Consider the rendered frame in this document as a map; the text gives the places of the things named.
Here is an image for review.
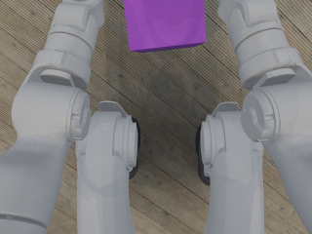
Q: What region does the robot left forearm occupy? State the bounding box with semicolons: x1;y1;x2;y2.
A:
11;0;105;130

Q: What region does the robot right foot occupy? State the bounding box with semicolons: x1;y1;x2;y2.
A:
195;125;211;185

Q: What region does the robot right forearm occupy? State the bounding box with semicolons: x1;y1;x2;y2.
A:
217;0;312;90

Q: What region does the robot left upper arm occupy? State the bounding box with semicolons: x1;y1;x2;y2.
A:
0;80;92;234

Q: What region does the left robot thigh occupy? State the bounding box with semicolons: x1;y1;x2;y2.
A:
77;111;138;234

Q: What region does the carton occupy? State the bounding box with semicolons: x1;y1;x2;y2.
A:
123;0;206;53

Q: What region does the robot right upper arm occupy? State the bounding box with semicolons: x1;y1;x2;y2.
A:
240;80;312;234

